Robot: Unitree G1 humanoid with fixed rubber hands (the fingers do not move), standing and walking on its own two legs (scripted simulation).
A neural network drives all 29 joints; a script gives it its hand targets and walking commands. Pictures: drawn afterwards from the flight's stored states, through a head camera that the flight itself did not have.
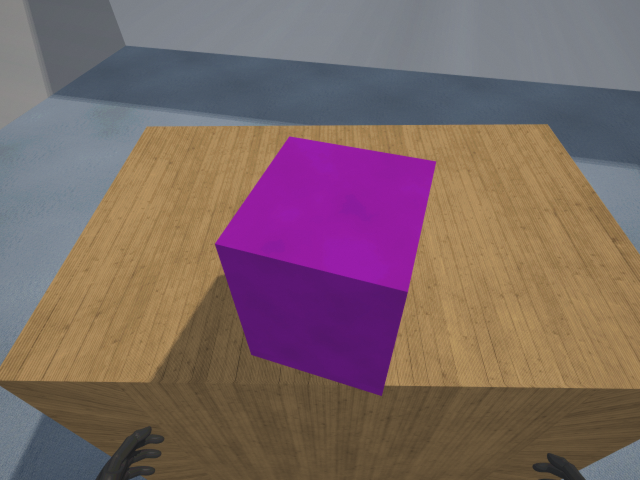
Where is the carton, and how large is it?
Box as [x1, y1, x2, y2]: [215, 136, 435, 395]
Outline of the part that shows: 289,136 215,243 251,354 381,395 407,293 435,161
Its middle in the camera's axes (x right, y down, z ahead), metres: +0.02 +0.04 +0.54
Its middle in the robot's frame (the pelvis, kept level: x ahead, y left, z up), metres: +0.39 +0.01 +0.05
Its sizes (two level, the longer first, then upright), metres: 0.210 0.200 0.250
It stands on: a pedestal, 0.68 m high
